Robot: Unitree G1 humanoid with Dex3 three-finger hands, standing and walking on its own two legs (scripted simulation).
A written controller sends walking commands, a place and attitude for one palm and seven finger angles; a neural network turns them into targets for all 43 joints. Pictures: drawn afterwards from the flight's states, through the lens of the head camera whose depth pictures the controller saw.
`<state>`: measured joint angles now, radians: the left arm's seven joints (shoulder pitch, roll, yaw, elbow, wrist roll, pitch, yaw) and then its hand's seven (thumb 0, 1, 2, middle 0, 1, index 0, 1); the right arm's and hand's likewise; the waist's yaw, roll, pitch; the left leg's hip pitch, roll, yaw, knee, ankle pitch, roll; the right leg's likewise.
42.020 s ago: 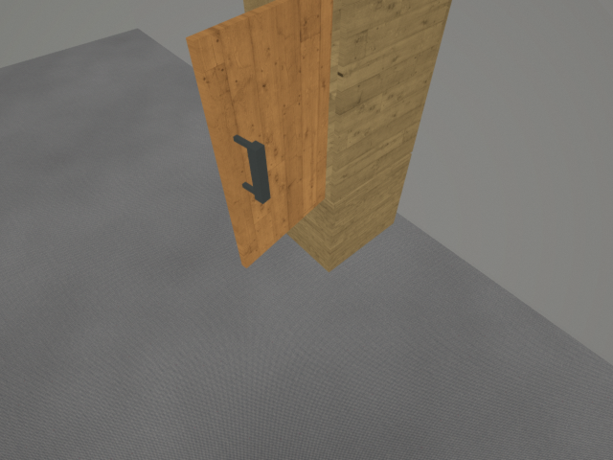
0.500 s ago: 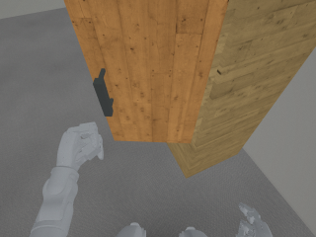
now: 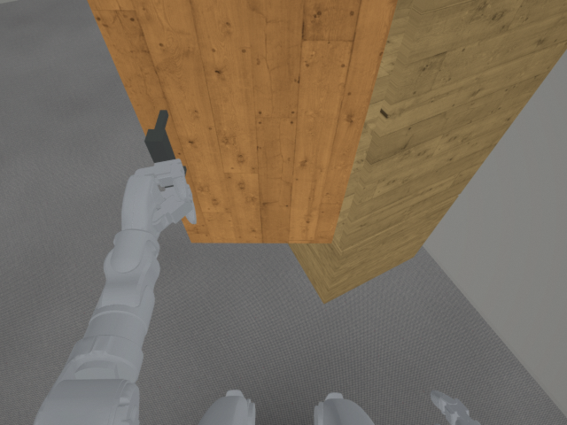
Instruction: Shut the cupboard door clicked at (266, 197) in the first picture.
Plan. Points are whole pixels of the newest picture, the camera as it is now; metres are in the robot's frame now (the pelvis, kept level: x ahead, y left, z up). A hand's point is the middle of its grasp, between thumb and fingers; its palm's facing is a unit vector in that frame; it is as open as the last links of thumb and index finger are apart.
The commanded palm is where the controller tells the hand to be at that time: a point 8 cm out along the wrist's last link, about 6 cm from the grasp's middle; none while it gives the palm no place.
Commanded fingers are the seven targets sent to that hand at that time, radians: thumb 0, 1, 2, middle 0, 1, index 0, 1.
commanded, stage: bring the fist close to the handle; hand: left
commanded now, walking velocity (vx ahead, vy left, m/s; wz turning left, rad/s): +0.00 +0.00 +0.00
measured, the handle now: (171, 157) +0.50 +0.18 +0.06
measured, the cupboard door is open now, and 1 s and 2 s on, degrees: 63 56 42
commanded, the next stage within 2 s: push the door shut along its arc in 0.34 s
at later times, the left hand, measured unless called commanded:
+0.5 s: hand (185, 202) +0.41 +0.15 +0.06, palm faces -0.01 -1.00 +0.00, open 3.1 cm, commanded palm +0.39 +0.20 +0.07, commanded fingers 0.00 0.90 0.90 -1.30 -1.50 -1.30 -1.50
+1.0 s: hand (194, 175) +0.46 +0.14 +0.07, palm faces -0.12 -0.99 -0.04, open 3.1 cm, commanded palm +0.45 +0.18 +0.07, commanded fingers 0.00 0.90 0.90 -1.30 -1.50 -1.30 -1.50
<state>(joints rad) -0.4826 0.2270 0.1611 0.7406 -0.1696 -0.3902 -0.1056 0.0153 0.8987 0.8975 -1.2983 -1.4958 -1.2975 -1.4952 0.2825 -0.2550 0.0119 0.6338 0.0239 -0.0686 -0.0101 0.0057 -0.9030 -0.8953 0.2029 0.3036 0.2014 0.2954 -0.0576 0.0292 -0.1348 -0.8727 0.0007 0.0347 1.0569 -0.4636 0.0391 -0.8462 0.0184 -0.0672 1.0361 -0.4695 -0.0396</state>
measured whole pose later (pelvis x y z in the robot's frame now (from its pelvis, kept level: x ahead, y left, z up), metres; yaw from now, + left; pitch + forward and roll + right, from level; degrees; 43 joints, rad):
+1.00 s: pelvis -0.01 +0.01 -0.01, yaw +0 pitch +19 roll -2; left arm -0.83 0.34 0.18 1.12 -0.16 -0.44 -0.23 0.02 0.90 0.90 -1.32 -1.50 -1.31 -1.50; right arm 0.34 -0.28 0.01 0.68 0.02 -0.05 0.00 0.00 -0.90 -0.90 0.20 0.30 0.20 0.30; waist -0.11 0.04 -0.13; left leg -0.99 0.00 0.02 1.12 -0.46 0.05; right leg -0.95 0.01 -0.08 1.08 -0.46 -0.03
